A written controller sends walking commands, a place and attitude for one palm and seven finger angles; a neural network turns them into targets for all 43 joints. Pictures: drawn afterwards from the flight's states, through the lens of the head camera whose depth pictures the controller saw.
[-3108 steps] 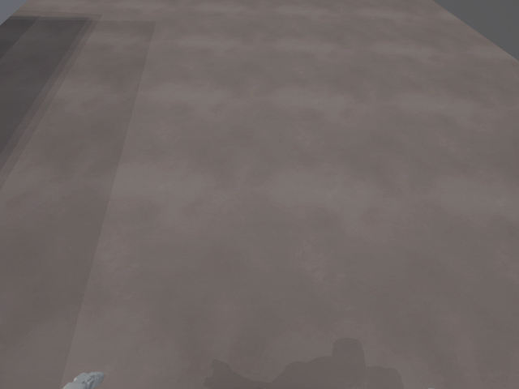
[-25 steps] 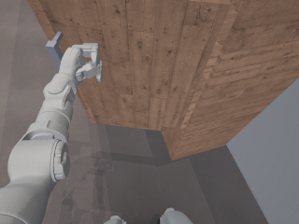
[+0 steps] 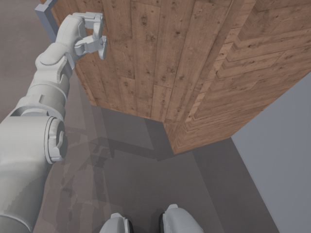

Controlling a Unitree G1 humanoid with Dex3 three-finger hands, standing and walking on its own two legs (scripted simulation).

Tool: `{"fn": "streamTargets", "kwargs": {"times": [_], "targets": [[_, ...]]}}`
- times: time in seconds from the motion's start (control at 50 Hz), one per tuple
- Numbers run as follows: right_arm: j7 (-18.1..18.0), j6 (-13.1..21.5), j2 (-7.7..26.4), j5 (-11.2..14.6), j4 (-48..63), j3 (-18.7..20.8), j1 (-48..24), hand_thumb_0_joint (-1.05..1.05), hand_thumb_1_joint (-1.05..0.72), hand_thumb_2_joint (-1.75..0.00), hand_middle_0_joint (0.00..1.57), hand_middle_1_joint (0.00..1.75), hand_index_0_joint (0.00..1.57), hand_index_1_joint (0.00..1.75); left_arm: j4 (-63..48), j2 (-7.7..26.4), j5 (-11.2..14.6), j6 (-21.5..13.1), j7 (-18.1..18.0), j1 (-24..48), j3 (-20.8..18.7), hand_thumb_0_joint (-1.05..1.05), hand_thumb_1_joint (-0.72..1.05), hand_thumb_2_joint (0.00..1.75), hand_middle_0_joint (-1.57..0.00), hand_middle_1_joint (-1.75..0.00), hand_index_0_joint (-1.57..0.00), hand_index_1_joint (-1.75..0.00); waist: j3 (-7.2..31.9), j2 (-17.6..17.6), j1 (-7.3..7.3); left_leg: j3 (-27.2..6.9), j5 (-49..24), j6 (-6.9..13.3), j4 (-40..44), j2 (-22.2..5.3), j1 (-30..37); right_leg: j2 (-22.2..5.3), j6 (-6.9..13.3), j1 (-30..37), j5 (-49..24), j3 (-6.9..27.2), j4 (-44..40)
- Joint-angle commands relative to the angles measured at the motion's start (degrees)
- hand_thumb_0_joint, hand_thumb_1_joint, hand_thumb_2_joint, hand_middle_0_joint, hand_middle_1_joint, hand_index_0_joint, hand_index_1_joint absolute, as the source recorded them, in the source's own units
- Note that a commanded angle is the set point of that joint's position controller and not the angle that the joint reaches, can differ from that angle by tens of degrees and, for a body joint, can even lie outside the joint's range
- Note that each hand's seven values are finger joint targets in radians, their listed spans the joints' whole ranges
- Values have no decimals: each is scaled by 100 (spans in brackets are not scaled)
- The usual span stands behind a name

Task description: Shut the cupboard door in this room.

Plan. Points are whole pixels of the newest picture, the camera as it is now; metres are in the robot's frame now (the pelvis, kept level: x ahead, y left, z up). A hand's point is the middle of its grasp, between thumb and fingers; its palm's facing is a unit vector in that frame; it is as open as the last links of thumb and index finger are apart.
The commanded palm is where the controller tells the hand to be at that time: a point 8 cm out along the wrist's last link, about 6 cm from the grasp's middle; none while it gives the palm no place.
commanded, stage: push the door shut along its arc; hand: left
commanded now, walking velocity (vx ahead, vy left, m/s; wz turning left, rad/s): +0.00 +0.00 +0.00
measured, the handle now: (59, 30) +0.60 +0.15 +0.12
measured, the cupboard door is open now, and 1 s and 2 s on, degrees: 59 46 46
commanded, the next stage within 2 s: pull the fist back off the door in 0.08 s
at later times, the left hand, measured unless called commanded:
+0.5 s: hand (119, 39) +0.57 +0.02 +0.10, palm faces +0.02 -1.00 -0.05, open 3.1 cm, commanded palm +0.53 +0.07 +0.12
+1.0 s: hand (116, 68) +0.46 +0.03 +0.12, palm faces -0.01 -1.00 -0.02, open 3.1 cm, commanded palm +0.45 +0.08 +0.12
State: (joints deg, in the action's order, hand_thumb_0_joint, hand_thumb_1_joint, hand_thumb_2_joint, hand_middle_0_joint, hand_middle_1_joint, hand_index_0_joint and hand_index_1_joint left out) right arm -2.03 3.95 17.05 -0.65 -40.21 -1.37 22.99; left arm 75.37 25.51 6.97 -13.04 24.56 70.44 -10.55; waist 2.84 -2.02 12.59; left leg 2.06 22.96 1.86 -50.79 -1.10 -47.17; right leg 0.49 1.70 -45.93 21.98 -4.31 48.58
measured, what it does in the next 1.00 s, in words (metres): stands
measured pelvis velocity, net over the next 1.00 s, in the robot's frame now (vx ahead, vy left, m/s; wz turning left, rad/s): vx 0.01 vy -0.02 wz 0.00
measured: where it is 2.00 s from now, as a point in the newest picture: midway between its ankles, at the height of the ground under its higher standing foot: outside the picture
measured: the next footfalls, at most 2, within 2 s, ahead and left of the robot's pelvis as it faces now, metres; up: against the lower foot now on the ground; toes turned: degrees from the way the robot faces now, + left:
none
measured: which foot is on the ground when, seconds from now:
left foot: down 0.00-1.00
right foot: down 0.00-1.00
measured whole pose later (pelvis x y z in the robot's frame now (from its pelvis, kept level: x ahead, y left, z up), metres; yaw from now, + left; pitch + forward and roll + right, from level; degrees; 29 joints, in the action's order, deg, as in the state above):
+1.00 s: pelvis +0.01 -0.02 +0.02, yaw +0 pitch +12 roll +0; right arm 2.3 1.1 15.5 -0.6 -37.4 2.3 18.2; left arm 53.6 3.6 3.1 -20.0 -9.2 43.9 -4.5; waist 4.5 -2.1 4.7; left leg 2.0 21.5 0.3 -43.7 -1.2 -34.0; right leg 1.1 2.8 -33.8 21.5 -3.9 43.3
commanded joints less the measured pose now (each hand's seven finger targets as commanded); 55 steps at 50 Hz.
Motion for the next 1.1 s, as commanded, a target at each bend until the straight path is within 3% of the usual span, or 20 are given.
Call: {"fn": "streamTargets", "kwargs": {"times": [0.0, 0.12, 0.16, 0.18, 0.22, 0.26, 0.32, 0.38, 0.44, 0.52, 0.64, 0.66, 0.7, 0.72, 0.78, 0.86, 0.92, 0.96, 1.02, 1.08], "targets": [[-80, 121, 1048, 0, 106, 357, 1146, 0, -90, -90, 20, 30, 20, 30, -1156, 736, 47, -302, 60, 3618, -87, 0, 90, 90, -130, -150, -130, -150, 2945, -365, 487, -588, -2103, 117, 123, 134, 2414, 229, -8, 226, -1770, 277, -473], [-81, 149, 1051, -34, -3, 369, 1254, 0, -90, -90, 20, 30, 20, 30, -1094, 413, 3, -268, 59, 4124, 112, 0, 90, 90, -130, -150, -130, -150, 3188, -655, 657, -674, -2487, 138, -90, 111, 2705, 276, 14, -306, -1772, 179, -260], [-67, 126, 1066, -66, -26, 370, 1295, 0, -90, -90, 20, 30, 20, 30, -1013, 636, -53, -209, 59, 4198, -2, 0, 90, 90, -130, -150, -130, -150, 3303, -555, 659, -664, -2496, 127, -168, 110, 2577, 284, 5, -232, -1838, 202, -227], [26, 153, 859, -57, 146, 308, 1467, 0, -90, -90, 20, 30, 20, 30, -917, 952, 336, -44, -1089, 4019, -1305, 0, 90, 90, -130, -150, -130, -150, 3536, -681, 319, -680, -2322, 1, -172, 42, 2070, 207, -35, 192, -1925, 294, -291], [278, 160, 809, -191, 250, 324, 1625, 0, -90, -90, 20, 30, 20, 30, -859, 432, 110, -18, -2142, 3537, -1128, 0, 90, 90, -130, -150, -130, -150, 3538, -327, 334, -754, -2526, -42, -30, 34, 1943, 223, -120, 346, -2037, 174, -190], [510, 103, 764, -361, 333, 393, 1647, 0, -90, -90, 20, 30, 20, 30, -1288, 132, -257, -273, -3074, 3212, -1105, 0, 90, 90, -130, -150, -130, -150, 3742, -394, 171, -617, -2794, -81, -143, 34, 1993, 200, -148, 374, -2270, 158, -150], [763, 26, 698, -542, 310, 482, 1791, 0, -90, -90, 20, 30, 20, 30, -1743, -174, -1146, -871, -4006, 3156, -658, 0, 90, 90, -130, -150, -130, -150, 3806, -355, 200, -558, -2958, -84, -246, 49, 1983, 223, -150, 371, -2439, 152, -53], [789, -161, 754, -444, 304, 572, 1754, 0, -90, -90, 20, 30, 20, 30, -1775, -174, -1298, -915, -3827, 3050, -401, 0, 90, 90, -130, -150, -130, -150, 3879, -390, 179, -447, -2812, -73, -26, 77, 2222, 227, -126, 798, -2617, 244, -257], [676, -285, 738, -317, 376, 548, 1669, 0, -90, -90, 20, 30, 20, 30, -1949, -53, -943, -772, -3573, 3014, -589, 0, 90, 90, -130, -150, -130, -150, 3945, -355, 27, -357, -2714, -61, 220, 132, 2348, 249, -112, 1335, -2841, 296, -456], [575, -269, 648, -267, 451, 492, 1519, 0, -90, -90, 20, 30, 20, 30, -2133, 73, -674, -956, -3516, 2435, -870, 0, 90, 90, -130, -150, -130, -150, 3516, 46, -164, -197, -2562, -14, 472, 195, 2081, 243, -132, 1983, -3216, 344, -617], [621, -297, 578, -177, 575, 545, 1262, 0, -90, -90, 20, 30, 20, 30, -2005, -416, -715, -1090, -3353, 803, -601, 0, 90, 90, -130, -150, -130, -150, 2875, 458, -412, 16, -2473, 12, 690, 243, 1884, 195, -151, 2358, -3575, 369, -748], [624, -328, 548, -146, 639, 563, 1171, 0, -90, -90, 20, 30, 20, 30, -2050, -691, -649, -1021, -3288, 424, -435, 0, 90, 90, -130, -150, -130, -150, 2844, 526, -478, 66, -2483, 20, 734, 260, 1912, 199, -156, 2472, -3689, 378, -790], [614, -342, 520, -80, 695, 575, 1012, 0, -90, -90, 20, 30, 20, 30, -2321, -1072, -482, -910, -3187, 282, -169, 0, 90, 90, -130, -150, -130, -150, 2611, 628, -458, 101, -2386, 30, 787, 266, 2014, 190, -176, 2437, -3712, 367, -915], [594, -343, 510, -49, 705, 570, 952, 0, -90, -90, 20, 30, 20, 30, -2478, -1180, -425, -897, -3168, 367, -54, 0, 90, 90, -130, -150, -130, -150, 2518, 400, -439, 98, -2381, 21, 823, 277, 2138, 174, -161, 2396, -3609, 367, -944], [529, -305, 474, -24, 737, 560, 707, 0, -90, -90, 20, 30, 20, 30, -3162, -1159, -304, -1007, -3199, 364, -40, 0, 90, 90, -130, -150, -130, -150, 2601, 489, -528, 94, -2209, 45, 869, 298, 2242, 144, -183, 2549, -3550, 427, -996], [461, -199, 392, 22, 643, 560, 420, 0, -90, -90, 20, 30, 20, 30, -3725, -1617, -412, -1201, -3265, 643, 604, 0, 90, 90, -130, -150, -130, -150, 2517, 50, -427, -12, -2038, 15, 843, 247, 2718, 129, -145, 2055, -2975, 378, -992], [410, -151, 391, 43, 606, 535, 273, 0, -90, -90, 20, 30, 20, 30, -3663, -1806, -408, -1127, -3385, 628, 806, 0, 90, 90, -130, -150, -130, -150, 2405, 172, -381, -84, -1789, -6, 926, 235, 2809, 113, -134, 1932, -2548, 343, -1055], [384, -129, 397, 58, 630, 505, 122, 0, -90, -90, 20, 30, 20, 30, -3532, -1704, -348, -1039, -3468, 353, 626, 0, 90, 90, -130, -150, -130, -150, 2422, 341, -508, -79, -1629, -13, 1000, 244, 2707, 104, -133, 2059, -2405, 356, -1093], [319, -134, 401, 47, 571, 436, 34, 0, -90, -90, 20, 30, 20, 30, -3204, -1356, -375, -995, -3576, 588, 341, 0, 90, 90, -130, -150, -130, -150, 2106, 703, -483, -82, -1310, 7, 1081, 258, 2341, 62, -167, 2152, -2169, 416, -1167], [321, -120, 376, 19, 608, 388, -62, 0, -90, -90, 20, 30, 20, 30, -2977, -1266, -430, -1060, -3604, 529, 226, 0, 90, 90, -130, -150, -130, -150, 2214, 573, -541, -57, -1314, 1, 1067, 291, 2224, 35, -156, 2241, -2235, 451, -1103]]}}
